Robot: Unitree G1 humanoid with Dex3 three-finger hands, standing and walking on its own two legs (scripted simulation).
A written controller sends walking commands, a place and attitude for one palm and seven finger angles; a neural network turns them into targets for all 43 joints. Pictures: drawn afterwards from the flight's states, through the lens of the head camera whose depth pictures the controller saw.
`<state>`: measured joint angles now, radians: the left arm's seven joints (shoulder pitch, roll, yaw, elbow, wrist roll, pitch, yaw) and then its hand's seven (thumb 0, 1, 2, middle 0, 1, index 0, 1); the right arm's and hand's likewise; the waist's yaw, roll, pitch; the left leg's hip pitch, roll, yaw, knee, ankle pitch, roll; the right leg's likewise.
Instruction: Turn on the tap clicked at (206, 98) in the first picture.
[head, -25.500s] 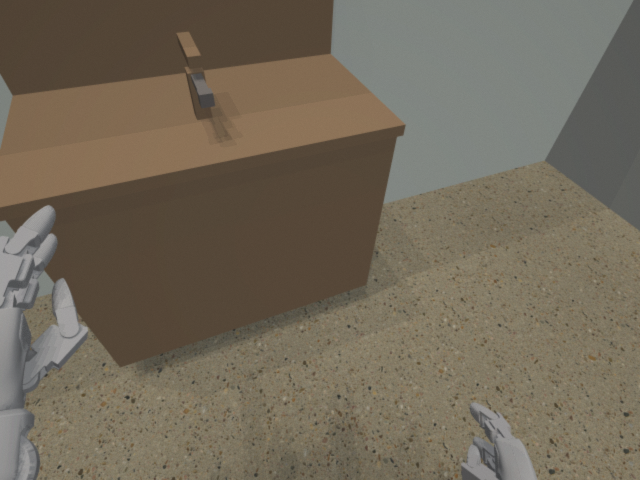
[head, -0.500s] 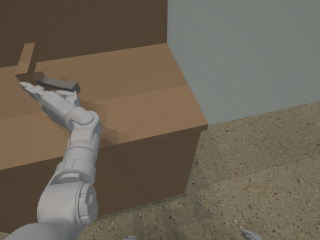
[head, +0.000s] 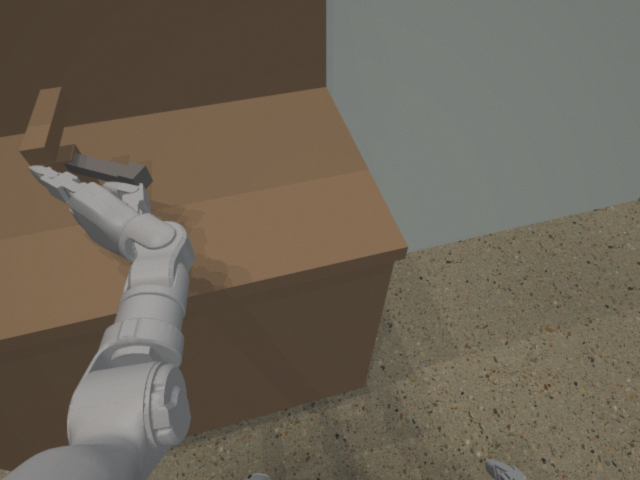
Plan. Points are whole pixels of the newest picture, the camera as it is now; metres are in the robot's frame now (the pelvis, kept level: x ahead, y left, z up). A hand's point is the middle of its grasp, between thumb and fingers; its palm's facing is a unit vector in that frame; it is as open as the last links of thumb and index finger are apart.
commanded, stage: push the lever round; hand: left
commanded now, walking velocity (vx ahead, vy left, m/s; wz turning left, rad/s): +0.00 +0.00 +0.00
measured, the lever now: (135, 178) +0.47 +0.25 +0.12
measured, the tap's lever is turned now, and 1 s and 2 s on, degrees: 56 86 83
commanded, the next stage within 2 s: lift the hand up off the lever in 0.78 s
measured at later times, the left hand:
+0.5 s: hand (141, 192) +0.45 +0.24 +0.12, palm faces +0.85 -0.52 -0.06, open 8.6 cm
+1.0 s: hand (171, 162) +0.50 +0.21 +0.12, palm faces +0.80 -0.59 -0.09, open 7.4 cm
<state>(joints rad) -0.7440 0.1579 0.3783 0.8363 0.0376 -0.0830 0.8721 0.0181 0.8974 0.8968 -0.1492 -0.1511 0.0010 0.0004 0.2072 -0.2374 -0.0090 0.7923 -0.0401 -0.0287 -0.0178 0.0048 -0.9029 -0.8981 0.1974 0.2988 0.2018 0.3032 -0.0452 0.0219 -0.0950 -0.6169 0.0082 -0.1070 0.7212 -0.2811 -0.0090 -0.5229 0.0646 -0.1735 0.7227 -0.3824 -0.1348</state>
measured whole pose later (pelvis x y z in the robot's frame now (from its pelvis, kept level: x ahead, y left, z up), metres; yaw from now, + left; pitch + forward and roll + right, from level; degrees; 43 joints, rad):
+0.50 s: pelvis -0.01 +0.00 +0.00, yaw +0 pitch +10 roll +1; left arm -0.77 0.18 0.40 0.88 0.04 -0.10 0.88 0.02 0.90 0.90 -0.15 -0.15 0.00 0.00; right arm 0.23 -0.24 0.00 0.80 -0.04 -0.04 -0.02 0.01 -0.90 -0.90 0.20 0.30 0.20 0.30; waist -0.06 0.02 -0.10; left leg -0.65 0.01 -0.11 0.74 -0.28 0.00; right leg -0.56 0.07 -0.17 0.74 -0.38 -0.13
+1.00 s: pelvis +0.02 +0.02 +0.00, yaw -2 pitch +14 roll +0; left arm -0.87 0.18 0.49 0.94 0.12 -0.05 0.86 0.03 1.01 0.99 -0.15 -0.15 -0.15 -0.15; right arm 0.31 -0.24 -0.03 0.77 -0.09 0.02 0.05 0.00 -0.90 -0.90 0.20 0.30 0.20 0.30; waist -0.11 0.05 -0.15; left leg -0.69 0.01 -0.07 0.77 -0.32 -0.02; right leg -0.60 0.06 -0.14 0.76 -0.41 -0.11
